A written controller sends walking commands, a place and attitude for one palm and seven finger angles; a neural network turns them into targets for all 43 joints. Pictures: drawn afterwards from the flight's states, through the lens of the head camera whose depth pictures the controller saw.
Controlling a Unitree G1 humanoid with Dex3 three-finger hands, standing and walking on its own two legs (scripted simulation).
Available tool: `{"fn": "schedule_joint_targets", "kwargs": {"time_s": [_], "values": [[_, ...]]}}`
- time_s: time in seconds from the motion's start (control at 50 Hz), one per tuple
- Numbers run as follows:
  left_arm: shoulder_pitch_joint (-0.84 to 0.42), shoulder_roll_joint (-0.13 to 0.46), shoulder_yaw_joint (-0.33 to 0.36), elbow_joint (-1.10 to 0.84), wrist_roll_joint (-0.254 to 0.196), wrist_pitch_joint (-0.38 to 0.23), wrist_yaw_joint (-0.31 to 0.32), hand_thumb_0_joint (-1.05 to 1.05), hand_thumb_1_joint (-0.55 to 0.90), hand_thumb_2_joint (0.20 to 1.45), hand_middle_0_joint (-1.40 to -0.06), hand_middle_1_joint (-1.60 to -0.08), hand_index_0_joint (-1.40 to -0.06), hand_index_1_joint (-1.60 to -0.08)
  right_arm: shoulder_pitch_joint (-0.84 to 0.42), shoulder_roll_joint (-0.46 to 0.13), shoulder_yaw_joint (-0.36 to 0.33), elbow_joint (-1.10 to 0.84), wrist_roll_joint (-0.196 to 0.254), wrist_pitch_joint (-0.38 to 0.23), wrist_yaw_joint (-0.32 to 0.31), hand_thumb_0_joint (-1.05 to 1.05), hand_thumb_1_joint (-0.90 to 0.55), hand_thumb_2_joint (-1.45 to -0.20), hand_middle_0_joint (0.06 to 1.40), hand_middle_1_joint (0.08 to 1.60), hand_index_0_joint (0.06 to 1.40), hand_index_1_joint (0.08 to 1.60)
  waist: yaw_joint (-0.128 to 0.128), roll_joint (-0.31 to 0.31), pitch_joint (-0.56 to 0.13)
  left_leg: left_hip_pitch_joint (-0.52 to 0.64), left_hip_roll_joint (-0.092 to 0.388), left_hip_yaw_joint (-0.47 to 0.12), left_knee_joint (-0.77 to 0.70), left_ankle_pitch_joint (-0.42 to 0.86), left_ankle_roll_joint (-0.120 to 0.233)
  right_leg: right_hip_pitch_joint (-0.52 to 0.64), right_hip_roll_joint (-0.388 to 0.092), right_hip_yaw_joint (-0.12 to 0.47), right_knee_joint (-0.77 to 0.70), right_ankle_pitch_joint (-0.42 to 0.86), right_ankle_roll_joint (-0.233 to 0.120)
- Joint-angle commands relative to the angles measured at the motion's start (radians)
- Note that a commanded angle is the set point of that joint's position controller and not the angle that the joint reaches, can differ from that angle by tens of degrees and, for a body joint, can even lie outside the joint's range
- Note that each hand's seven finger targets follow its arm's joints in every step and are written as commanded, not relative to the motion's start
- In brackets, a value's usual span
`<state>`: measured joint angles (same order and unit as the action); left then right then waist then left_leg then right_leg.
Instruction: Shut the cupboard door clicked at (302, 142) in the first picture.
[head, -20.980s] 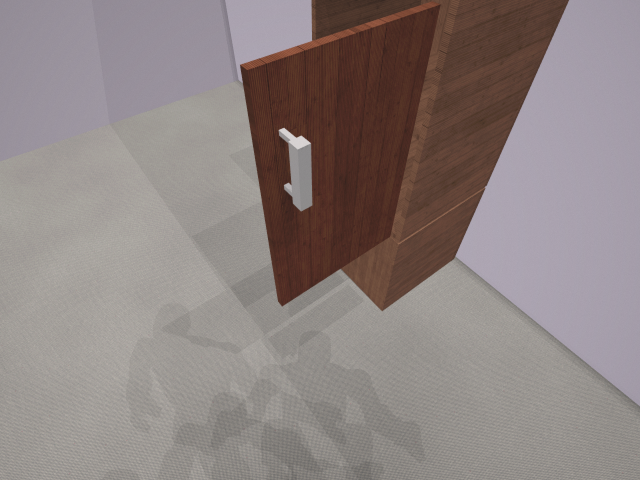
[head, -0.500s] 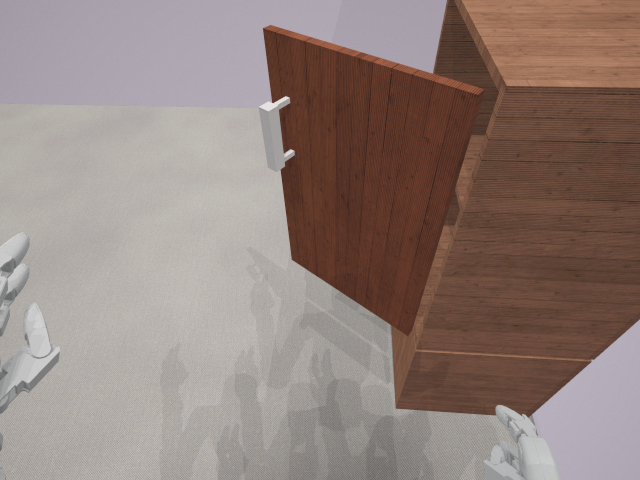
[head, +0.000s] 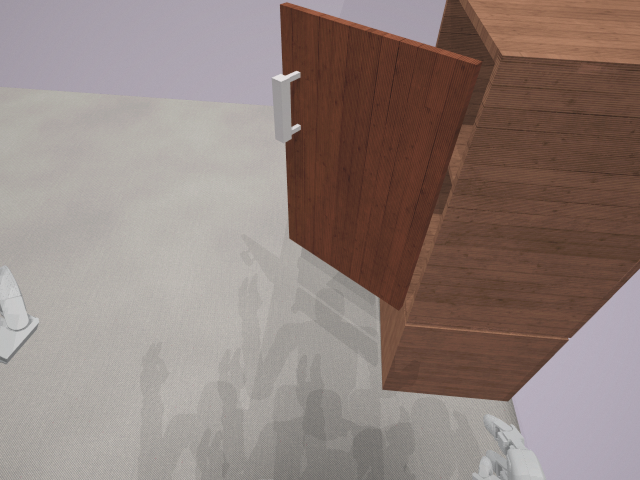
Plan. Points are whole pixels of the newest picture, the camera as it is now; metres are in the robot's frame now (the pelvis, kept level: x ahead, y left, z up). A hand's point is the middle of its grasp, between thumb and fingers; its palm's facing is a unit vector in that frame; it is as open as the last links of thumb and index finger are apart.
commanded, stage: step back with the hand held close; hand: left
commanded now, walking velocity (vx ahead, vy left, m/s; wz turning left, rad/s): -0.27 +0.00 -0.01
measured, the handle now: (289, 106) +0.75 +0.12 +0.10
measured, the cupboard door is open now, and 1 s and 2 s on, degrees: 55 55 55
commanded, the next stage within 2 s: stop stepping back and stand still in 0.62 s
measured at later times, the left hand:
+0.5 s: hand out of the picture +0.12 +0.27 +0.19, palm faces +0.49 -0.76 -0.42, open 7.4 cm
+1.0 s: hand out of the picture +0.04 +0.27 +0.19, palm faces +0.40 -0.81 -0.43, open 7.4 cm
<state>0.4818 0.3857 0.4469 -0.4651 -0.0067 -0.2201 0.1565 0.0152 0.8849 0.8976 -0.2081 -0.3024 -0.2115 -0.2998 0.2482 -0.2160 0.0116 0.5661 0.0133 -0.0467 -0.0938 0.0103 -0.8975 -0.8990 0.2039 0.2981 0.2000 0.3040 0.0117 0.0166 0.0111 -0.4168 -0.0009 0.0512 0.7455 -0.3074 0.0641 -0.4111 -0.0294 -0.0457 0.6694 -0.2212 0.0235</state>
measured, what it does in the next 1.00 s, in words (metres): walks backwards: right foot, then right foot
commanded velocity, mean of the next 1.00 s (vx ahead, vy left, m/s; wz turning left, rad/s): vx -0.23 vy -0.02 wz -0.03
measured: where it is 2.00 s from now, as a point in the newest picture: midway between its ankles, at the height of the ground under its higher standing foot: outside the picture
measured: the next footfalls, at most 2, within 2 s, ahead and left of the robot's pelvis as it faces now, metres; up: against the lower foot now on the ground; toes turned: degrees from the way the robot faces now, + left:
right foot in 0.36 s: -0.03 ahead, -0.14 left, +0.00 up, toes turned +6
right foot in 0.94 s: -0.20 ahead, -0.10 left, +0.00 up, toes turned +0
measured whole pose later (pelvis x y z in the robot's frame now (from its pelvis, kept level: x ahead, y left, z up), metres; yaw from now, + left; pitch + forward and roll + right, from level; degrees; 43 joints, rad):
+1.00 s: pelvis -0.16 +0.02 +0.02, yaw -1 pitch +1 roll -3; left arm 0.57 0.44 0.41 -0.57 -0.06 -0.18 0.16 0.02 0.89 0.90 -0.21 -0.30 -0.21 -0.30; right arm 0.21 -0.18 0.02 0.62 -0.01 -0.10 -0.07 0.01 -0.90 -0.90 0.20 0.30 0.20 0.30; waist 0.02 0.00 -0.02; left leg -0.51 0.02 0.05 0.50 -0.14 -0.01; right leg -0.10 0.08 -0.02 0.44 -0.34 -0.03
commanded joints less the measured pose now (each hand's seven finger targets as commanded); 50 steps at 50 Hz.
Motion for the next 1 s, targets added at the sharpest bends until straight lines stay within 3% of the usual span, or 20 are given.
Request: {"fn": "schedule_joint_targets", "kwargs": {"time_s": [0.0,0.04,0.1,0.14,0.2,0.26,0.32,0.4,0.46,0.52,0.58,0.62,0.66,0.7,0.72,0.76,0.86,0.92,0.96,0.98], "values": [[-0.094,0.225,0.141,-0.201,-0.001,-0.076,0.028,0.0,0.9,0.9,-0.2,-0.3,-0.2,-0.3,-0.092,-0.153,-0.065,-0.148,-0.013,-0.068,-0.005,0.0,-0.9,-0.9,0.2,0.3,0.2,0.3,-0.018,-0.02,-0.033,-0.342,0.079,-0.143,-0.245,-0.398,0.004,0.241,-0.068,0.235,-0.153,-0.176,-0.06],[-0.079,0.219,0.118,-0.197,-0.012,-0.075,0.034,0.0,0.9,0.9,-0.2,-0.3,-0.2,-0.3,-0.092,-0.132,-0.055,-0.132,-0.016,-0.067,0.005,0.0,-0.9,-0.9,0.2,0.3,0.2,0.3,-0.021,-0.092,-0.033,-0.203,0.042,-0.119,-0.141,-0.281,-0.027,0.079,-0.146,0.308,-0.277,-0.276,-0.102],[-0.056,0.241,0.122,-0.212,-0.021,-0.075,0.049,0.0,0.9,0.9,-0.2,-0.3,-0.2,-0.3,-0.095,-0.131,-0.055,-0.115,-0.015,-0.056,0.013,0.0,-0.9,-0.9,0.2,0.3,0.2,0.3,-0.028,-0.087,-0.069,-0.072,0.028,-0.107,-0.107,-0.188,-0.039,-0.011,-0.18,0.28,-0.335,-0.293,-0.115],[-0.022,0.239,0.126,-0.226,-0.023,-0.08,0.054,0.0,0.9,0.9,-0.2,-0.3,-0.2,-0.3,-0.101,-0.132,-0.051,-0.122,-0.011,-0.052,0.009,0.0,-0.9,-0.9,0.2,0.3,0.2,0.3,-0.03,-0.036,-0.086,-0.098,0.055,-0.139,-0.207,-0.221,-0.02,0.028,-0.12,0.199,-0.276,-0.271,-0.078],[0.006,0.248,0.166,-0.236,-0.01,-0.092,0.058,0.0,0.9,0.9,-0.2,-0.3,-0.2,-0.3,-0.116,-0.16,-0.059,-0.139,-0.006,-0.06,-0.006,0.0,-0.9,-0.9,0.2,0.3,0.2,0.3,-0.023,0.154,-0.101,-0.385,0.17,-0.27,-0.443,-0.411,0.038,0.313,0.013,0.09,0.0,-0.135,-0.027],[0.03,0.258,0.199,-0.281,-0.016,-0.106,0.038,0.0,0.9,0.9,-0.2,-0.3,-0.2,-0.3,-0.122,-0.155,-0.079,-0.136,-0.011,-0.092,-0.006,0.0,-0.9,-0.9,0.2,0.3,0.2,0.3,-0.008,0.189,-0.184,-0.378,0.267,-0.32,-0.48,-0.268,0.065,0.424,0.093,0.065,0.165,0.014,-0.007],[0.043,0.198,0.161,-0.201,-0.006,-0.11,0.016,0.0,0.9,0.9,-0.2,-0.3,-0.2,-0.3,-0.122,-0.16,-0.077,-0.125,-0.022,-0.107,-0.002,0.0,-0.9,-0.9,0.2,0.3,0.2,0.3,-0.014,0.211,-0.043,-0.501,0.275,-0.325,-0.519,-0.437,0.069,0.43,0.12,0.077,0.126,-0.072,-0.014],[-0.04,0.208,0.1,-0.258,-0.039,-0.123,0.017,0.0,0.9,0.9,-0.2,-0.3,-0.2,-0.3,-0.105,-0.13,-0.071,-0.057,-0.021,-0.128,0.009,0.0,-0.9,-0.9,0.2,0.3,0.2,0.3,-0.027,0.09,-0.169,0.014,0.155,-0.174,-0.323,0.093,-0.022,0.16,0.005,0.183,-0.151,0.152,-0.059],[-0.063,0.238,0.093,-0.286,-0.041,-0.111,0.016,0.0,0.9,0.9,-0.2,-0.3,-0.2,-0.3,-0.146,-0.127,-0.076,-0.079,-0.009,-0.124,0.004,0.0,-0.9,-0.9,0.2,0.3,0.2,0.3,-0.025,0.032,-0.214,0.091,0.114,-0.117,-0.275,-0.056,-0.038,0.072,-0.013,0.225,-0.219,-0.033,-0.054],[-0.025,0.262,0.111,-0.281,-0.043,-0.096,0.025,0.0,0.9,0.9,-0.2,-0.3,-0.2,-0.3,-0.148,-0.097,-0.064,-0.077,-0.017,-0.098,0.004,0.0,-0.9,-0.9,0.2,0.3,0.2,0.3,-0.029,-0.047,-0.129,0.153,0.029,-0.069,-0.101,-0.083,-0.088,-0.143,-0.137,0.328,-0.391,-0.267,-0.131],[-0.015,0.277,0.127,-0.224,-0.033,-0.081,0.038,0.0,0.9,0.9,-0.2,-0.3,-0.2,-0.3,-0.131,-0.084,-0.06,-0.064,-0.02,-0.063,0.005,0.0,-0.9,-0.9,0.2,0.3,0.2,0.3,-0.04,-0.149,-0.099,0.182,-0.002,-0.059,0.052,0.006,-0.092,-0.213,-0.217,0.322,-0.415,-0.116,-0.154],[-0.028,0.267,0.121,-0.208,-0.033,-0.077,0.034,0.0,0.9,0.9,-0.2,-0.3,-0.2,-0.3,-0.132,-0.092,-0.053,-0.075,-0.021,-0.054,-0.001,0.0,-0.9,-0.9,0.2,0.3,0.2,0.3,-0.045,-0.076,-0.041,0.134,0.043,-0.121,-0.157,0.023,-0.073,-0.166,-0.125,0.225,-0.33,-0.055,-0.103],[-0.049,0.251,0.117,-0.2,-0.033,-0.084,0.026,0.0,0.9,0.9,-0.2,-0.3,-0.2,-0.3,-0.146,-0.135,-0.06,-0.094,-0.012,-0.061,-0.012,0.0,-0.9,-0.9,0.2,0.3,0.2,0.3,-0.032,0.112,-0.029,-0.026,0.154,-0.232,-0.411,0.059,-0.024,0.022,0.066,0.104,-0.166,-0.038,-0.026],[-0.031,0.245,0.14,-0.167,-0.031,-0.107,0.005,0.0,0.9,0.9,-0.2,-0.3,-0.2,-0.3,-0.172,-0.157,-0.074,-0.115,-0.008,-0.09,-0.013,0.0,-0.9,-0.9,0.2,0.3,0.2,0.3,-0.013,0.283,-0.107,-0.307,0.324,-0.426,-0.679,-0.453,0.055,0.354,0.16,0.064,0.144,-0.147,-0.006],[0.011,0.224,0.148,-0.163,-0.03,-0.096,0.001,0.0,0.9,0.9,-0.2,-0.3,-0.2,-0.3,-0.139,-0.153,-0.078,-0.109,-0.023,-0.094,-0.01,0.0,-0.9,-0.9,0.2,0.3,0.2,0.3,-0.011,0.298,-0.134,-0.321,0.35,-0.439,-0.7,-0.498,0.061,0.369,0.155,0.066,0.248,-0.172,-0.009],[0.023,0.198,0.102,-0.259,-0.045,-0.08,-0.004,0.0,0.9,0.9,-0.2,-0.3,-0.2,-0.3,-0.125,-0.13,-0.073,-0.115,-0.02,-0.104,0.011,0.0,-0.9,-0.9,0.2,0.3,0.2,0.3,-0.003,0.191,-0.173,-0.118,0.286,-0.329,-0.638,-0.345,0.014,0.247,0.146,0.037,0.19,-0.269,-0.031],[0.054,0.205,0.063,-0.353,-0.059,-0.032,0.011,0.0,0.9,0.9,-0.2,-0.3,-0.2,-0.3,-0.091,-0.118,-0.05,-0.104,-0.022,-0.114,0.023,0.0,-0.9,-0.9,0.2,0.3,0.2,0.3,-0.021,0.199,-0.177,0.121,0.125,-0.142,-0.531,-0.188,-0.116,0.273,0.119,0.0,-0.325,-0.222,-0.063],[-0.003,0.285,0.144,-0.324,-0.062,-0.016,0.035,0.0,0.9,0.9,-0.2,-0.3,-0.2,-0.3,-0.082,-0.098,-0.044,-0.076,-0.04,-0.093,0.021,0.0,-0.9,-0.9,0.2,0.3,0.2,0.3,-0.03,0.006,-0.18,0.256,0.061,-0.05,-0.206,0.068,-0.106,0.09,-0.103,0.182,-0.442,-0.113,-0.15],[-0.022,0.22,0.088,-0.222,-0.069,0.014,0.034,0.0,0.9,0.9,-0.2,-0.3,-0.2,-0.3,-0.083,-0.097,-0.055,-0.059,-0.014,-0.092,0.005,0.0,-0.9,-0.9,0.2,0.3,0.2,0.3,-0.03,-0.11,-0.159,0.296,0.035,-0.071,-0.104,0.056,-0.098,-0.017,-0.124,0.192,-0.417,-0.217,-0.165],[-0.007,0.225,0.093,-0.21,-0.067,0.028,0.033,0.0,0.9,0.9,-0.2,-0.3,-0.2,-0.3,-0.1,-0.105,-0.054,-0.069,-0.011,-0.084,0.0,0.0,-0.9,-0.9,0.2,0.3,0.2,0.3,-0.033,-0.095,-0.108,0.29,0.037,-0.065,-0.07,0.068,-0.091,-0.074,-0.125,0.195,-0.424,-0.269,-0.169]]}}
